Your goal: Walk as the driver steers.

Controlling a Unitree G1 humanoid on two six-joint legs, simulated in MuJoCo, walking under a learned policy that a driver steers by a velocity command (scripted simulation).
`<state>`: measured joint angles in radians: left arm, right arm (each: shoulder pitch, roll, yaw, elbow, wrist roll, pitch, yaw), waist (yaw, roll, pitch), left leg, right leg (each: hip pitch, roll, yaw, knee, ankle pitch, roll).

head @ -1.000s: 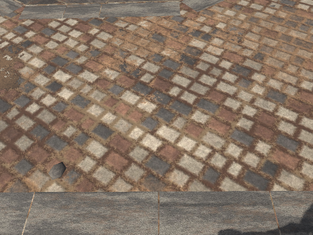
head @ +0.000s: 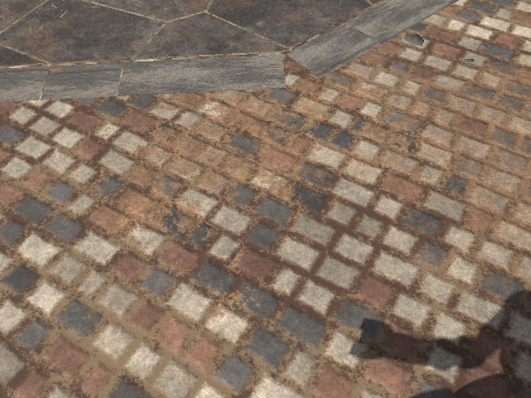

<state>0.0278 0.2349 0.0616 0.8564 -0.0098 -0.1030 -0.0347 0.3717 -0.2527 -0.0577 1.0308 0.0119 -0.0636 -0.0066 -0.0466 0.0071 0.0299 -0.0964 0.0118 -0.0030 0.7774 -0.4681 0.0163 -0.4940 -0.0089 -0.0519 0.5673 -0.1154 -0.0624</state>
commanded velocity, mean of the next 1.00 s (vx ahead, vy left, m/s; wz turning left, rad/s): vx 0.50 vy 0.00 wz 0.00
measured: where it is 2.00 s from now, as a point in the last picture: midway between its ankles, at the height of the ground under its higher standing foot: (258, 173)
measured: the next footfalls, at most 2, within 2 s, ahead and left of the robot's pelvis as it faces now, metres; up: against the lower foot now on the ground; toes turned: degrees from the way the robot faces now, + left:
left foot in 0.52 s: +0.45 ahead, +0.14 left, +0.00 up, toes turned +3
right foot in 1.08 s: +0.77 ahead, -0.09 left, +0.00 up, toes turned -3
